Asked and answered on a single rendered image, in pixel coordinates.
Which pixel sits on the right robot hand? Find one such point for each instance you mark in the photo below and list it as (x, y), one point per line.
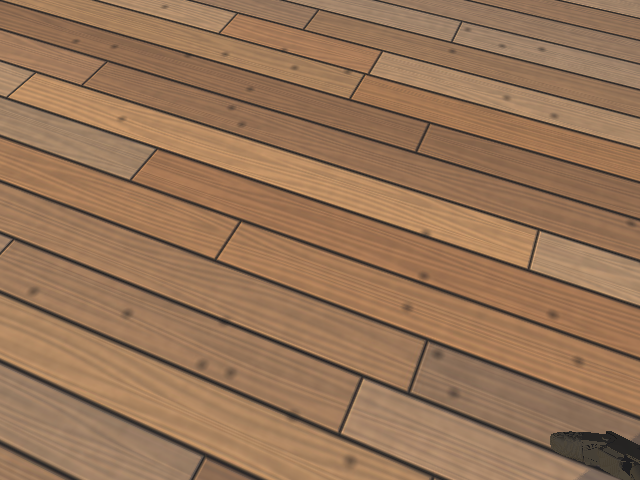
(613, 453)

